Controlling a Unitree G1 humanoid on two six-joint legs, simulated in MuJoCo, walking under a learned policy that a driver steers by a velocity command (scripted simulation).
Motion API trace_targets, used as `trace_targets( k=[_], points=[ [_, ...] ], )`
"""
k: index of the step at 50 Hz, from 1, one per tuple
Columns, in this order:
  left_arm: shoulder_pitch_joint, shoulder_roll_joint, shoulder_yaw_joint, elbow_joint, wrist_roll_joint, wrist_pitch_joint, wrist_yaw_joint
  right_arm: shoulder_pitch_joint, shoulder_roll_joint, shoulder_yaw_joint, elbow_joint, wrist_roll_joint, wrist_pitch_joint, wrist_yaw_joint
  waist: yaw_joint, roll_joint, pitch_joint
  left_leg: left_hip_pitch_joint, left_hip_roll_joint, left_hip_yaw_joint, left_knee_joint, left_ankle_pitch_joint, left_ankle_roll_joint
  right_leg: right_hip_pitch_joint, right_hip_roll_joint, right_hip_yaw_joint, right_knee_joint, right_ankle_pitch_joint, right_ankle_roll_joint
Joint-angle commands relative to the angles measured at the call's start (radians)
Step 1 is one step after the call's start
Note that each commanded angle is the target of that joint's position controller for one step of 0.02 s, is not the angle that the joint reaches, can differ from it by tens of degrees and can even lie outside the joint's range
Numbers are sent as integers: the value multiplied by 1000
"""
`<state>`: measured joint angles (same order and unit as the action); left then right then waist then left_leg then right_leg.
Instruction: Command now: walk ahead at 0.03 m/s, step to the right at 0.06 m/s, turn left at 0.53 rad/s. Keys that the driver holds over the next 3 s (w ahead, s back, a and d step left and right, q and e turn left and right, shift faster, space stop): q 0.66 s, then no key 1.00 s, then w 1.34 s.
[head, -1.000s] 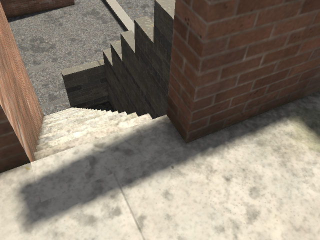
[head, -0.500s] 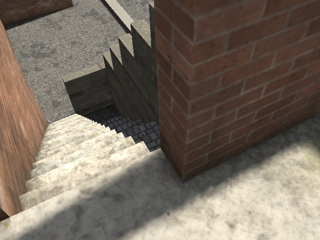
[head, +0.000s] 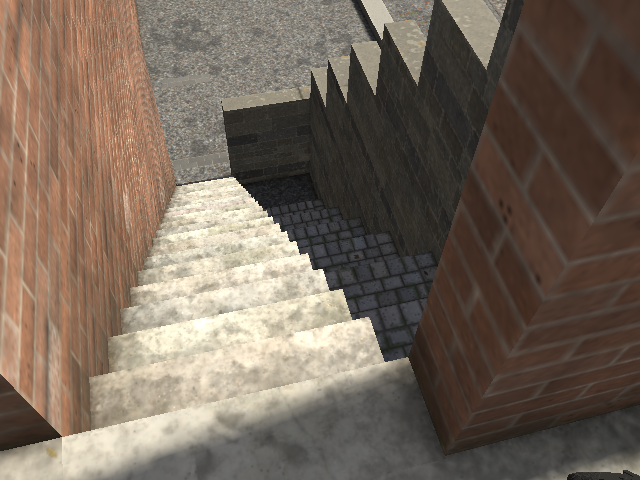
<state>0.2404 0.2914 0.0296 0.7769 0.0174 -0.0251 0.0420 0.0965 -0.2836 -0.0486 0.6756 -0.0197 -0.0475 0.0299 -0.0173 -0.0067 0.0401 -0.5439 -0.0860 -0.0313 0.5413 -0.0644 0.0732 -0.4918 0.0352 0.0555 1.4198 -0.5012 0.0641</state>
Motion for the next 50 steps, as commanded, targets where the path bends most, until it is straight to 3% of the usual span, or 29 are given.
trace_targets(
  k=[1, 3, 5, 8, 11, 14, 15, 17, 18, 19, 20, 21, 22, 23, 24, 26, 29, 32, 34, 36, 37, 39, 40, 41, 42, 43, 44, 46, 50],
  points=[
    [60, 114, 31, -79, 2, 57, 2, 37, -126, -35, -84, 6, 51, -22, 31, 59, -190, 230, 282, -378, -187, 201, 195, -157, -39, 81, 17, 95, -8],
    [100, 100, 41, -58, 4, 61, 3, 18, -163, -44, -113, -10, 58, -20, 50, 114, -158, 105, 230, -328, -221, 170, 183, -71, -10, 52, -66, 131, -11],
    [89, 87, 47, -55, 10, 41, 8, 24, -168, -48, -118, -4, 60, -42, 56, 118, -175, 112, 217, -342, -216, 184, 175, -74, 1, 54, -158, 168, -3],
    [40, 65, 46, -58, -6, 37, 21, 59, -142, -45, -128, 11, 85, -68, 40, 153, -201, 190, 203, -387, -216, -25, 150, -109, -4, 64, -299, 196, 14],
    [18, 71, 51, -58, -2, 33, 11, 56, -172, -61, -141, 8, 108, -82, 34, 187, -182, 172, 182, -431, -249, -259, 117, -51, 3, 61, -423, 197, 26],
    [5, 82, 58, -47, -19, 4, -9, 55, -162, -68, -156, 8, 129, -96, 17, 212, -167, 198, 188, -484, -255, -287, 115, 10, 9, 68, -567, 168, 29],
    [26, 76, 56, -47, -25, -5, -15, 38, -161, -72, -167, 16, 142, -95, 29, 211, -200, 198, 176, -489, -246, -330, 109, 68, 5, 58, -632, 143, 23],
    [54, 87, 63, -33, -36, -16, -25, 65, -163, -78, -169, 32, 140, -81, 29, 201, -153, 196, 158, -525, -234, -379, 93, 156, 2, 31, -817, 145, 0],
    [105, 85, 72, -7, -36, -16, -19, 78, -148, -74, -161, 57, 131, -80, 54, 199, -142, 179, 134, -517, -222, -423, 69, 240, 10, 10, -981, 219, -28],
    [143, 130, 88, 8, -21, -12, -11, 103, -113, -68, -162, 63, 124, -79, 57, 130, -136, 96, 72, -465, -121, -493, 18, 352, -100, 86, -1063, 222, -68],
    [140, 171, 92, -8, -5, -4, -8, 164, -40, -56, -149, 52, 123, -73, 12, -102, -143, -24, -52, -271, 188, -527, -28, 427, -347, 290, -1075, 257, -143],
    [81, 259, 110, -34, 27, -13, -20, 52, -110, -81, -222, 48, 94, -60, 12, -340, -48, -187, -104, -187, 354, -551, -53, 269, -439, 561, -1183, 341, -285],
    [-18, 223, 108, -75, 27, -26, -20, 55, -198, -107, -192, 32, 87, -60, -11, -228, -15, -191, -28, -211, 489, -457, -65, 240, -430, 463, -1171, 341, -293],
    [-73, 169, 98, -91, 8, -29, -10, 81, -200, -110, -152, 23, 97, -61, -18, -145, -31, -152, -23, -190, 549, -369, -74, 241, -353, 336, -1142, 350, -240],
    [-85, 135, 85, -104, 2, -21, 2, 128, -153, -100, -102, 19, 112, -67, -15, -113, -50, -123, -33, -170, 647, -319, -94, 253, -293, 241, -1129, 370, -208],
    [-118, 82, 51, -129, 9, 3, 16, 157, -145, -95, -90, 28, 125, -69, -9, -139, -18, -96, -26, -126, 778, -297, -134, 231, -259, 131, -1120, 477, -224],
    [-14, 107, 52, -113, 15, 25, 10, 72, -113, -74, -126, 44, 129, -73, 59, -172, -6, -135, 14, -54, 634, -283, -173, 362, -246, 52, -1088, 571, -245],
    [23, 164, 71, -109, 9, 37, 6, -7, -76, -50, -176, 43, 124, -49, 106, -192, -50, -89, 68, 4, 438, -310, -190, 463, -287, 33, -1039, 688, -267],
    [9, 190, 77, -110, 1, 41, -2, -10, -67, -41, -188, 41, 123, -35, 107, -203, -72, 29, 73, 50, 317, -362, -175, 423, -301, 12, -1022, 735, -272],
    [-8, 193, 81, -118, -34, 43, -12, -3, -81, -43, -187, 44, 127, -40, 95, -202, -67, 71, 61, 73, 218, -368, -146, 424, -322, 53, -999, 749, -275],
    [-19, 198, 80, -121, -38, 39, -15, 16, -81, -41, -178, 40, 130, -37, 83, -188, -70, 107, 63, 73, 146, -340, -127, 417, -338, 63, -988, 750, -278],
    [-56, 172, 69, -117, -57, 32, -14, 109, -75, -41, -135, 44, 131, -34, 22, -169, -102, 292, 46, 85, -139, -153, -70, 365, -307, 35, -914, 681, -238],
    [-24, 126, 51, -95, -53, 24, -19, 112, -90, -39, -138, 48, 139, -34, 13, -110, -130, 442, 78, 22, -236, -9, -41, 281, -276, 5, -864, 601, -183],
    [-23, 54, 22, -118, -4, 12, -26, 148, -179, -53, -156, 41, 136, -46, 27, 128, -230, 675, 293, -243, -157, 389, 27, 78, -182, -87, -635, 260, -89],
    [-84, 50, 16, -156, -13, 8, -20, 142, -198, -51, -131, 4, 125, -34, 15, 350, -229, 602, 434, -395, -135, 465, 209, -77, -109, -75, -537, -121, -40],
    [-110, 161, 50, -135, -19, 10, -16, 150, -137, -33, -137, 5, 101, -28, -34, 217, -193, 576, 423, -366, -169, 398, 248, -93, -120, -31, -410, -162, -11],
    [-112, 157, 56, -124, -28, 16, -23, 119, -101, -16, -120, 3, 86, -28, -11, 174, -158, 546, 373, -301, -171, 319, 211, -100, -128, -14, -380, -129, -3],
    [-99, 146, 57, -98, -24, 33, -19, 46, -125, -21, -117, 16, 73, -34, 11, 140, -95, 469, 311, -231, -183, 276, 158, -80, -133, -7, -404, -21, 21],
    [-53, 80, 35, -69, -17, 37, -12, 4, -83, -4, -100, -2, 71, -42, 40, 120, -121, 372, 249, -130, -167, 359, 161, 86, -108, -34, -498, 94, 42]
  ],
)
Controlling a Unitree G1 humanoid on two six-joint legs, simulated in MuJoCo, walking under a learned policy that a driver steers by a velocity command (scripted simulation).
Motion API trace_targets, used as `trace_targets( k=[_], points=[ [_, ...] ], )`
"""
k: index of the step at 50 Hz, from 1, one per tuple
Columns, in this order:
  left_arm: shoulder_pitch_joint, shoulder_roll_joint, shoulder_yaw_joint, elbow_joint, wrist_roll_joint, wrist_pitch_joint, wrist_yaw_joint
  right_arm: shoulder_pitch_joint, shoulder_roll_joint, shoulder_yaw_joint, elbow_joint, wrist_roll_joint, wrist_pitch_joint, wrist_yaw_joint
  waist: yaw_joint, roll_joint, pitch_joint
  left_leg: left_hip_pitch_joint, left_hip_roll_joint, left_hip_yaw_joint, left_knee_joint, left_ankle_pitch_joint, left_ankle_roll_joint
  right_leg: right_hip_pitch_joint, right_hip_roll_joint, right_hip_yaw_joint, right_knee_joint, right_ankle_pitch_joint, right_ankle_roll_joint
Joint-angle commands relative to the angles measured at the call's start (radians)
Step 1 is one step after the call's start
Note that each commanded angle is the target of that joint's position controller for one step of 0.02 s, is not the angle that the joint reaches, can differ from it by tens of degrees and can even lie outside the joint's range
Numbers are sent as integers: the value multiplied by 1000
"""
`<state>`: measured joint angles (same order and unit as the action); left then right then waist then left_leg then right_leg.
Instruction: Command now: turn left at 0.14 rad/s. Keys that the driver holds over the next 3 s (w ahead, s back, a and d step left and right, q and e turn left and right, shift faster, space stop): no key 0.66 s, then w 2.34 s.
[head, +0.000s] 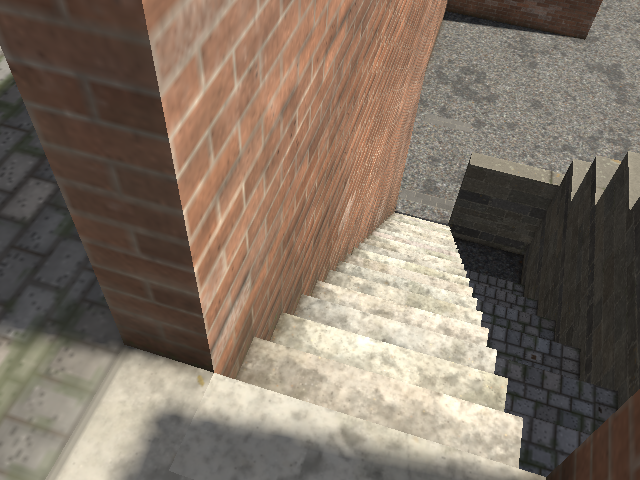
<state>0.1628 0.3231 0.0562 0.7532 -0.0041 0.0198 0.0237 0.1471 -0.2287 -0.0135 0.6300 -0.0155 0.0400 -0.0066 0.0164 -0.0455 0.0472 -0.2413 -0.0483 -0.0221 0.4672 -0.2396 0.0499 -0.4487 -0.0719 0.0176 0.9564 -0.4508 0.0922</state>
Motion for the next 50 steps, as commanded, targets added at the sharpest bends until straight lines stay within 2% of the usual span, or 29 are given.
trace_targets(
  k=[1, 4, 5, 6, 7, 8, 9, 10, 11, 14, 19, 20, 22, 33, 34, 35, 36, 38, 39, 41, 42, 43, 44, 45, 46, 47, 48, 49, 50],
  points=[
    [4, 39, 1, -51, 5, -8, 7, -41, -134, -37, -47, -4, -14, -4, -6, 165, -122, 65, 207, -139, -87, 518, 184, 67, 2, -1, -93, 44, 11],
    [-27, 40, -7, -59, 1, -9, 7, -18, -131, -33, -23, -2, -7, 0, -30, 174, -116, 71, 227, -194, -81, 424, 194, 127, 9, -3, -249, 65, 1],
    [-32, 35, -12, -64, 3, -11, 1, -23, -131, -33, -17, 6, -7, 0, -25, 158, -104, 68, 232, -213, -82, 371, 182, 154, 10, -5, -330, 98, -9],
    [-14, 26, -16, -54, 7, -15, -3, -30, -122, -28, -8, 12, -7, -1, -4, 147, -100, 44, 217, -215, -80, 297, 160, 221, 15, -10, -452, 199, -22],
    [17, 47, -15, -40, 20, -21, -3, -4, -104, -20, 11, 9, -15, 2, 9, 125, -104, -9, 189, -206, -85, 194, 119, 324, -1, 21, -542, 405, -42],
    [24, 100, -8, -44, 30, -24, 0, 37, -95, -17, 27, -5, -25, 2, -16, 62, -104, -45, 133, -176, -54, 51, 66, 379, -62, 90, -543, 587, -73],
    [-12, 164, 9, -30, 17, -22, -2, 96, -113, -25, 30, -8, -28, 6, -81, -74, -72, -55, 75, -120, -93, -62, 28, 312, -59, 73, -492, 458, -124],
    [-30, 102, 0, -41, 10, -24, -9, 38, -137, -25, 34, -13, -26, 3, -27, -53, -50, -19, 55, -98, -66, -88, -4, 240, -36, 69, -516, 297, -143],
    [-32, 67, -12, -36, 16, -29, -12, 4, -138, -29, 28, -7, -21, 1, -19, -38, -33, -16, 49, -91, -46, -84, -9, 215, -28, 68, -532, 236, -136],
    [-27, 46, -22, -19, 17, -50, -10, 28, -114, -25, 37, -5, -6, -11, -24, -29, -43, -10, 51, -90, -33, -24, -2, 214, -17, 62, -531, 258, -119],
    [-10, 41, -30, 4, 14, -56, -6, 68, -110, -25, 64, -2, -9, -16, -17, 20, -62, 8, 54, -88, -20, 60, -5, 225, -3, 46, -510, 294, -116],
    [-14, 50, -25, 10, 13, -54, -6, 80, -114, -29, 80, 5, -13, -22, -19, 29, -58, 8, 55, -81, -19, 53, -12, 228, 1, 44, -507, 268, -108],
    [-15, 42, -27, 20, 11, -52, -5, 92, -114, -29, 95, 4, -18, -29, -17, 43, -49, 4, 56, -81, -19, 69, -17, 227, 6, 42, -505, 269, -106],
    [-4, 28, -29, 136, 5, -44, -9, 143, -125, -24, 175, 5, -13, -41, -20, 47, -42, 38, 60, -73, -10, 164, -29, 246, 30, 29, -506, 336, -108],
    [13, 35, -25, 152, 3, -41, -8, 164, -130, -26, 188, 8, -11, -43, -20, 43, -63, 44, 44, -56, 0, 59, -23, 251, 44, 17, -501, 233, -115],
    [18, 48, -19, 161, -4, -37, -7, 177, -144, -33, 196, 15, -9, -45, -23, 34, -49, 23, 25, -42, 16, -138, -8, 225, 55, 16, -493, 55, -136],
    [14, 49, -17, 162, -9, -37, -7, 175, -147, -35, 195, 18, -10, -46, -25, 27, 2, -29, 25, -50, 13, -322, 8, 172, 49, 38, -502, -119, -160],
    [5, 44, -18, 153, -15, -55, -10, 165, -135, -30, 181, 22, -28, -46, -25, 22, 94, -127, 49, -82, 8, -452, 41, 104, 11, 107, -521, -286, -204],
    [16, 50, -16, 153, -20, -70, -14, 169, -125, -28, 180, 26, -46, -43, -22, 17, 108, -151, 58, -92, 22, -440, 52, 103, -11, 145, -525, -298, -225],
    [50, 67, -9, 160, -24, -97, -24, 163, -111, -25, 174, 32, -82, -32, -11, -13, 90, -178, 58, -85, 73, -356, 58, 147, -60, 236, -550, -270, -271],
    [71, 94, 0, 162, -20, -108, -36, 164, -82, -17, 170, 28, -95, -29, -18, -34, 73, -172, 39, -65, 111, -308, 55, 170, -92, 300, -584, -253, -299],
    [88, 95, 0, 163, -20, -115, -43, 169, -73, -11, 162, 22, -105, -18, -17, -77, 55, -166, 23, -47, 151, -235, 53, 199, -131, 365, -619, -199, -336],
    [69, 104, 3, 157, -26, -117, -48, 187, -70, -10, 160, 25, -113, -12, -37, -120, 49, -152, 21, -17, 161, -183, 50, 214, -170, 405, -626, -110, -357],
    [37, 98, 2, 141, -30, -117, -50, 220, -86, -14, 168, 25, -119, -7, -57, -107, 38, -101, 24, -12, 130, -142, 52, 209, -162, 378, -591, 16, -352],
    [-17, 84, 0, 115, -31, -119, -53, 290, -102, -20, 197, 26, -121, -1, -90, -57, 12, 10, 27, -41, 75, -63, 58, 165, -112, 295, -506, 180, -320],
    [-98, 66, -4, 76, -29, -133, -59, 413, -138, -34, 236, 26, -121, 2, -141, 50, -41, 230, 71, -159, 2, 82, 88, 25, -7, 145, -314, 407, -256],
    [-160, 34, -13, 34, -18, -156, -71, 552, -243, -68, 270, 22, -105, -1, -188, 234, -95, 489, 214, -419, -86, 248, 158, -220, 126, -21, 16, 413, -164],
    [-147, 29, -12, 28, -10, -166, -77, 566, -194, -52, 262, -5, -90, 2, -170, 298, -69, 560, 362, -601, -118, 523, 244, -445, 134, 14, 243, -82, -148],
    [-135, 26, -11, 27, -36, -159, -84, 545, -141, -32, 249, -13, -87, 4, -145, 190, -23, 562, 401, -573, -101, 572, 277, -553, 101, 64, 388, -157, -166]
  ],
)
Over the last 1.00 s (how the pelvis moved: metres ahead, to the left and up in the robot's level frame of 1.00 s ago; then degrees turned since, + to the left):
0.03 -0.03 0.02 30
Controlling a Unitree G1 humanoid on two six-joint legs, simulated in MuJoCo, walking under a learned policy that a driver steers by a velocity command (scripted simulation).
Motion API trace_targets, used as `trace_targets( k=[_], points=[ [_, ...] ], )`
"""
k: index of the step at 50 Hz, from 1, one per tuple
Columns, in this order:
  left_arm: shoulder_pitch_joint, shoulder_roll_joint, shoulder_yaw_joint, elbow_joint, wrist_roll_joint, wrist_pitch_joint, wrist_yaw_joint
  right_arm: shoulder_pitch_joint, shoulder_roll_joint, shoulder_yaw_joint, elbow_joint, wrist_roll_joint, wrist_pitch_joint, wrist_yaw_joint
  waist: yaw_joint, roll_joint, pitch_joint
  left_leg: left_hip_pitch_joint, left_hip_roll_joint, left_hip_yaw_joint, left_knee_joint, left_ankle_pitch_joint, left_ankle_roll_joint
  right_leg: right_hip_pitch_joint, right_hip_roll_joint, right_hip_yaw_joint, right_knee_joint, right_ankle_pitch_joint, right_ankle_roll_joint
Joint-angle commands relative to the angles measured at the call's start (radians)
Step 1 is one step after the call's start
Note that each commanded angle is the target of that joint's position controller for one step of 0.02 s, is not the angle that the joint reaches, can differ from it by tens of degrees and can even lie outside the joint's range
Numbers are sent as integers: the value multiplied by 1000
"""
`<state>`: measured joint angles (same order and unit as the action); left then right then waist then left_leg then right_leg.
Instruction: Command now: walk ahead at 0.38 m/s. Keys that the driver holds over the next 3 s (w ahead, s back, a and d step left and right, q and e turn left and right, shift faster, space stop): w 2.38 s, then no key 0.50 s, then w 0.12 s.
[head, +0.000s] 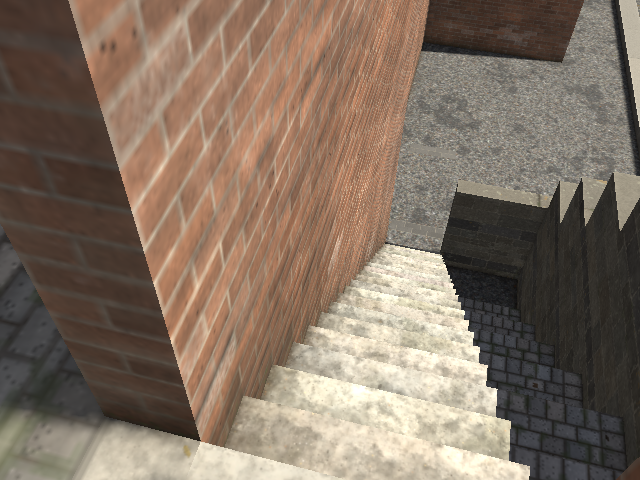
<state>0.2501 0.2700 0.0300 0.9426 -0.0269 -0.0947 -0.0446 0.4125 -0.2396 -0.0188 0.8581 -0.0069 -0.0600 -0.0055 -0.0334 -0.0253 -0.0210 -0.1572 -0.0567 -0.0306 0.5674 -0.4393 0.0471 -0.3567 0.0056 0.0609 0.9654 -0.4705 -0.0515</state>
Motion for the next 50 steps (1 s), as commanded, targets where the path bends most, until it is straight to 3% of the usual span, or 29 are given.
trace_targets(
  k=[1, 2, 7, 9, 12, 14, 15, 16, 17, 19, 20, 21, 24, 28, 32, 33, 34, 35, 37, 39, 40, 41, 42, 43, 44, 45, 46, 48, 50],
  points=[
    [-233, 49, 6, -176, -30, -34, -21, 268, -106, -18, 6, -15, 15, 2, -80, 98, 69, 479, 404, -483, -215, 740, 273, -728, -1, 21, 443, -103, -38],
    [-267, 35, -1, -204, -21, -26, -32, 233, -103, -11, 3, 4, 15, 5, -56, 14, 96, 437, 380, -402, -245, 661, 227, -753, -51, 5, 370, -2, -41],
    [-422, -37, -36, -294, 26, -16, -55, 171, -84, 10, 14, 6, 12, -39, -46, 94, 129, 71, 212, -139, -426, 522, 122, -381, -37, -140, -189, 434, 32],
    [-429, 8, -18, -300, 8, -9, -34, 193, -146, -16, 43, 12, -7, -44, -43, 175, 106, 10, 215, -105, -473, 462, 110, -198, -4, -136, -304, 489, 40],
    [-416, 55, 12, -326, -4, 7, -25, 197, -116, -12, 86, 23, -10, -46, 30, 199, 122, 54, 257, -102, -433, 705, 77, -82, 28, -97, -389, 469, -16],
    [-155, 91, 54, -256, 3, 25, -22, 151, -130, -20, 78, -5, 3, -37, 173, 234, -68, 64, 239, -42, -148, 1121, 43, 240, 87, -116, -289, 435, -46],
    [17, 124, 74, -203, 8, 37, -17, 120, -152, -25, 63, -5, 10, -35, 255, 202, -134, -49, 204, -29, 77, 1120, 10, 451, 54, -78, -320, 458, -64],
    [167, 229, 98, -157, 26, 56, 5, 167, -121, -17, 27, -33, 8, -40, 227, -71, -249, -270, 99, 5, 443, 599, -35, 717, -167, 221, -351, 614, -100],
    [153, 204, 79, -151, 24, 55, -2, 386, 23, 17, 78, -17, -5, -15, 98, -301, -429, -478, -24, -114, 816, -106, -61, 849, -376, 711, -564, 424, -256],
    [-3, 51, 50, -171, 3, 52, 4, 225, -80, -19, 85, 5, -6, 1, 84, -112, -118, -578, 89, -74, 990, 93, -28, 448, -298, 514, -667, 256, -215],
    [-71, 50, 47, -171, 17, 43, 2, 138, -115, -30, 60, 1, 1, -15, 53, 27, -27, -517, 133, -62, 969, 184, -26, 230, -262, 394, -710, 321, -207],
    [-114, 59, 51, -168, 40, 32, 6, 132, -103, -35, 53, 0, 2, -27, 17, 41, 5, -464, 161, -70, 941, 226, -28, 102, -228, 316, -733, 378, -202],
    [-131, 23, 44, -136, 45, 18, 17, 159, -87, -40, 41, 1, 10, -49, -41, -48, 15, -390, 207, -91, 773, 262, -34, -4, -168, 187, -775, 446, -202],
    [-67, 87, 62, -112, 47, 34, 49, 43, -98, -50, 9, -4, 30, -76, -37, -24, 44, -449, 235, -83, 523, 322, -80, -10, -169, 150, -776, 513, -215],
    [8, 105, 77, -132, 60, 79, 70, -62, -51, -26, -15, -15, 43, -39, 21, 6, 21, -486, 244, -73, 367, 460, -81, 79, -159, 134, -741, 439, -211],
    [25, 105, 79, -135, 32, 71, 71, -92, -79, -37, -19, -7, 37, -44, 31, 14, 42, -490, 230, -44, 324, 436, -75, 72, -136, 115, -725, 396, -199],
    [43, 96, 74, -141, 27, 85, 74, -27, -102, -37, -5, 10, 18, -41, 10, -80, 23, -403, 234, -49, 387, 464, -67, 34, -95, 66, -665, 329, -236],
    [31, 64, 68, -154, 28, 94, 71, -30, -119, -40, 6, 7, 9, -36, 18, -72, 37, -388, 221, -23, 398, 445, -66, 11, -90, 63, -638, 330, -245],
    [14, 49, 59, -190, 33, 116, 80, -111, -102, -26, -45, -10, -14, -21, 34, -9, 57, -379, 197, 18, 337, 381, -56, 15, -112, 100, -527, 571, -261],
    [-47, 88, 53, -257, 45, 137, 68, -23, -109, -24, -56, -17, -30, 7, -18, -2, -2, -266, 151, 69, 238, 217, -26, 59, -109, 113, -341, 872, -246],
    [-91, 103, 58, -288, 16, 137, 77, 149, -137, -38, -10, -8, -58, 19, -102, 47, -73, -68, 132, 93, 135, 295, 5, 13, -66, 85, -156, 915, -185],
    [-61, 89, 58, -316, 5, 132, 86, 256, -237, -68, 25, -4, -71, 22, -110, 246, -99, 83, 232, -61, 18, 496, 77, -148, 46, 34, 172, 670, -79],
    [-3, 53, 56, -310, 18, 127, 89, 275, -259, -69, 25, 6, -63, 37, -71, 449, -103, 241, 401, -358, -50, 790, 222, -419, 160, 94, 452, -108, 5],
    [13, 73, 62, -332, -13, 126, 81, 247, -274, -78, 33, 12, -66, 46, -40, 405, -110, 220, 488, -566, -129, 565, 302, -570, 153, 205, 541, -158, 12],
    [-53, 85, 64, -363, -30, 138, 88, 172, -258, -77, 5, 24, -65, 42, -24, 230, -34, 124, 506, -592, -125, 400, 271, -615, 95, 246, 537, -69, 9],
    [-78, 75, 56, -374, -18, 165, 86, 73, -240, -71, -21, 47, -51, 23, 15, 88, 53, 9, 504, -510, -96, 449, 205, -588, 56, 239, 436, -12, 17],
    [-94, 48, 45, -385, 2, 185, 79, 14, -217, -63, -45, 40, -38, 5, 34, 35, 30, -75, 485, -430, -103, 433, 159, -490, 15, 237, 345, 38, 15],
    [-50, 22, 43, -392, 23, 186, 50, -56, -242, -70, -65, -13, -56, -3, 75, 142, -38, -205, 438, -317, -65, 396, 162, -328, 27, 158, 428, 342, 19],
    [-58, 105, 66, -416, 42, 188, 26, -98, -231, -59, -111, -3, -55, -2, 93, 44, 0, -292, 324, -184, -25, 197, 102, -300, 42, 165, 310, 497, 6]
  ],
)
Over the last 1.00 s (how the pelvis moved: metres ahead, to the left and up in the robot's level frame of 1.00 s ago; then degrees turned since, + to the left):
0.09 -0.01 -0.01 0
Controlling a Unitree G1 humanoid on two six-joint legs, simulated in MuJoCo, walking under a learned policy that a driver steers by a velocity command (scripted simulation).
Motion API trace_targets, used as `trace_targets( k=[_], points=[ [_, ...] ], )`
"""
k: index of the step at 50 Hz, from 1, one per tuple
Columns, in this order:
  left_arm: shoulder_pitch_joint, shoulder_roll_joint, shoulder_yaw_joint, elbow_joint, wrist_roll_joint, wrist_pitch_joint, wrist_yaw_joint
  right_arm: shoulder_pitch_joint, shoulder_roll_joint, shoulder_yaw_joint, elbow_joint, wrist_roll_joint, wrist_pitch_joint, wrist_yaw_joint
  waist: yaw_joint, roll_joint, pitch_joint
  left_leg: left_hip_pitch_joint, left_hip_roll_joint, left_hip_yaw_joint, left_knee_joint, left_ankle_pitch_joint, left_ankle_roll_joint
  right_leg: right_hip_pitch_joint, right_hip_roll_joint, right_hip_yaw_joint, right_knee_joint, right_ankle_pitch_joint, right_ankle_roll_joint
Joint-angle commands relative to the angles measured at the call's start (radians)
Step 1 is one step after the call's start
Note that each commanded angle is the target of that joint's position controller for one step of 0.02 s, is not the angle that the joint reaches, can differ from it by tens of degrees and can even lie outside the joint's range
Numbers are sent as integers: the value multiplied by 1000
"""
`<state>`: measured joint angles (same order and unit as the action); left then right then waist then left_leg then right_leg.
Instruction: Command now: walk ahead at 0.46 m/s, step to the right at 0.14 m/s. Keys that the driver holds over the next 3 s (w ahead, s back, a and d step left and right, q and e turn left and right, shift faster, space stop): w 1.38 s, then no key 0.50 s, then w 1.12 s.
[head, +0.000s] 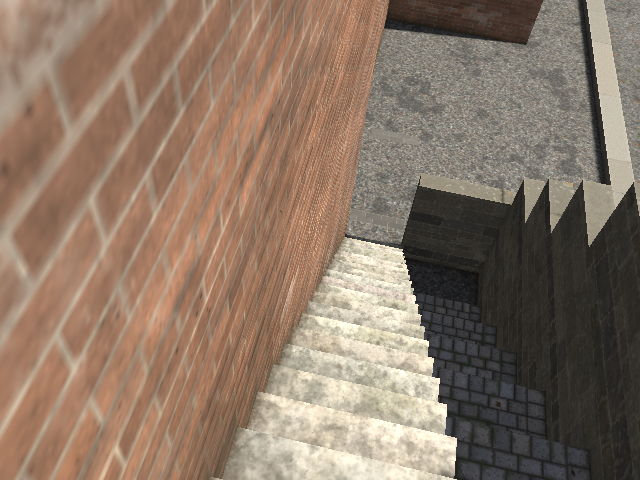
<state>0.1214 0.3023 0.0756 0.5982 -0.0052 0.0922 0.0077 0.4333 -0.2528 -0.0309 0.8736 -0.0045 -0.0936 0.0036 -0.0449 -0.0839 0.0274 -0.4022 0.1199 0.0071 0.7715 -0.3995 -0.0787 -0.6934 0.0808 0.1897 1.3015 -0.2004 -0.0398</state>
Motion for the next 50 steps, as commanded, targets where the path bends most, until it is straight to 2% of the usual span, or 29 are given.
trace_targets(
  k=[1, 7, 10, 11, 12, 13, 14, 16, 17, 18, 19, 20, 22, 24, 27, 29, 31, 33, 36, 37, 39, 40, 41, 42, 43, 45, 47, 49, 50],
  points=[
    [56, 75, 22, -89, 14, -6, -38, -162, -192, -50, -148, 17, -26, -35, 110, 187, -36, -7, 128, -200, -144, 40, 169, -16, -70, 108, -130, 332, -9],
    [62, 17, -17, -66, -14, -22, -115, -20, -240, -59, -168, -4, 36, -107, 11, 210, -17, -214, 114, -50, 73, -255, 112, 365, -79, -183, -620, 568, 4],
    [361, 77, 26, 72, -24, -15, -78, -173, -162, -37, -194, 4, 55, -89, 160, 262, -49, -230, 109, -36, 426, -205, 58, 530, -117, -242, -686, 625, -45],
    [463, 123, 46, 118, -8, -20, -60, -168, -90, -20, -170, -2, 80, -85, 206, 72, -34, -186, 44, 41, 719, -73, 43, 639, -124, -275, -961, 667, -61],
    [577, 115, 36, 162, 18, -32, -53, -194, -89, -29, -138, -20, 88, -93, 318, -90, 18, -347, -93, 60, 1267, -408, 1, 768, -178, -161, -1069, 652, -139],
    [625, 184, 6, 212, 61, -53, -58, -152, -18, -20, -134, -20, 78, -81, 247, -269, 60, -700, -222, -16, 1644, -595, -6, 869, -212, -156, -691, 1292, -85],
    [654, 265, 24, 235, 49, -74, -71, 0, -15, -15, -166, 28, 57, -71, 131, -410, -30, -801, -224, -115, 1658, -483, 13, 897, -301, -6, -604, 1525, -131],
    [616, 172, 10, 267, 0, -73, -86, -42, -82, -13, -122, 50, 52, -68, 103, -161, -25, -854, -103, -101, 1428, -236, 92, 776, -327, 123, -637, 735, -195],
    [511, 220, 20, 274, -15, -72, -74, -98, -42, 6, -164, 57, 59, -71, 48, -196, -46, -869, -46, -64, 1388, -210, 99, 713, -433, 332, -730, 397, -279],
    [409, 192, 3, 275, 10, -99, -53, -244, -44, 17, -194, 72, 66, -66, 58, -163, 5, -942, -2, -172, 1272, -103, 103, 642, -529, 522, -771, 318, -310],
    [307, 69, -41, 240, 36, -114, -43, -268, -149, -11, -196, 60, 76, -69, 21, 22, 25, -857, 2, -171, 1082, 47, 123, 538, -459, 473, -787, 213, -269],
    [283, 131, -21, 245, 55, -144, -33, -282, -137, -4, -217, 43, 71, -54, 11, -30, 8, -786, -5, -198, 989, 51, 115, 493, -478, 528, -779, 277, -274],
    [254, 92, -41, 270, 28, -133, 10, -309, -84, 17, -264, -20, 92, -35, -10, 15, 32, -576, 6, -150, 560, 347, 62, 397, -345, 287, -776, 228, -242],
    [276, 151, -23, 305, 40, -133, 18, -254, -67, 12, -226, 5, 102, -10, -8, -3, 8, -365, -28, -91, 552, 526, 70, 283, -294, 226, -730, 202, -238],
    [546, 47, -52, 355, 22, -136, 51, -544, -72, 12, -313, 24, 71, 20, 170, -31, 136, -970, -9, -194, 322, 595, 72, 765, -284, 347, -618, -81, -223],
    [580, 14, -66, 365, 35, -125, 76, -583, -27, 24, -338, 5, 63, 56, 175, 19, 161, -975, -8, -162, 156, 671, 65, 763, -253, 327, -610, -99, -199],
    [424, 9, -77, 320, 56, -119, 73, -485, -16, 22, -291, -24, 69, 84, 133, 58, 126, -453, -23, -97, 31, 976, 80, 339, -179, 190, -614, -199, -208],
    [367, 38, -74, 317, 23, -116, 53, -357, -50, 8, -259, -51, 77, 91, 80, 100, 148, -101, -72, -57, -11, 1102, 107, 60, -99, 59, -575, -277, -171],
    [412, 25, -65, 356, -4, -88, 44, -382, -43, 13, -259, 2, 122, 54, 138, 56, 129, -98, -85, -39, -178, 951, 69, 303, -67, -1, -411, -243, -136],
    [387, 24, -53, 389, 16, -86, 42, -244, -50, 6, -220, 17, 145, 26, 82, -3, 71, -18, -34, -92, -263, 1023, 70, 380, -52, -12, -271, -223, -125],
    [316, -14, -44, 417, 51, -104, 41, 108, -212, -60, -42, 37, 140, 45, -39, -99, -67, 150, 44, -167, -271, 1055, 94, 548, -19, -31, 80, -41, -75],
    [153, 25, -25, 398, -7, -105, 25, 357, -224, -78, 24, -4, 128, 43, -244, 100, -71, 487, 0, 21, -255, 985, 105, 270, 64, -111, 491, 11, -8],
    [108, -39, -21, 385, -45, -102, 38, 561, -155, -53, 135, -9, 100, 37, -335, 363, 34, 618, 54, -71, -314, 1015, 100, -54, 274, -93, 1011, -638, 67],
    [248, -78, -21, 326, -33, -97, 51, 458, -72, 9, 138, 12, 85, 50, -152, 446, 60, 578, 25, -123, -172, 1126, 72, -203, 240, 57, 910, -603, 27],
    [469, -126, -33, 292, -26, -83, 23, 208, -169, -2, 101, 36, 92, 44, 134, 549, 29, 605, 209, -402, -234, 826, 199, -366, 167, 116, 780, -465, 9],
    [399, 13, -2, 279, -37, -49, 25, -11, -154, -16, 33, 39, 86, 30, 136, 168, 36, 297, 233, -401, -262, 329, 239, -330, 35, 97, 552, -157, -18],
    [203, 7, -19, 148, -53, -17, 37, -207, -114, 6, 19, 15, 37, -52, 174, 85, 121, -137, 270, -499, -293, 15, 259, -199, -57, 153, 105, 164, 20],
    [148, -90, -49, 141, -13, -10, 53, -169, -134, 23, 55, -74, 20, -99, 140, 134, 25, -251, 241, -449, -232, 275, 298, 55, -89, 86, 28, 322, 64],
    [181, -15, -24, 129, -6, -25, 34, -144, -155, -4, 48, -38, 4, -116, 130, 177, -6, -162, 159, -342, -120, 100, 245, -20, -76, 116, -141, 545, 47]
  ],
)
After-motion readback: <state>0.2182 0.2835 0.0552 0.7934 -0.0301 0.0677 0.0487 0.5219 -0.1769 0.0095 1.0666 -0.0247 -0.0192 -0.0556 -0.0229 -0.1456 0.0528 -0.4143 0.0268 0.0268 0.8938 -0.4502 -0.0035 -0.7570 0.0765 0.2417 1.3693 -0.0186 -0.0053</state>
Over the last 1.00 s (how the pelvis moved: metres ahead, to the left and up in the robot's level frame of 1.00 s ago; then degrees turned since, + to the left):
0.42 -0.07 -0.02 -2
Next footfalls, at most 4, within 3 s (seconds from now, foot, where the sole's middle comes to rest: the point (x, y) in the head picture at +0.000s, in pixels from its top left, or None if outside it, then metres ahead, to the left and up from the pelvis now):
0.24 right None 0.15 -0.23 -0.96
0.82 left None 0.49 -0.01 -1.17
1.24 right None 0.59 -0.34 -1.39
1.66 left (326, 442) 0.85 -0.15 -1.60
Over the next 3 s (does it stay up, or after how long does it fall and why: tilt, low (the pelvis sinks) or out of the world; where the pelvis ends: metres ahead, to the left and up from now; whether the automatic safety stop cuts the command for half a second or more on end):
stays up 1.21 -0.30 -1.27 its command is cut before an obstacle from the start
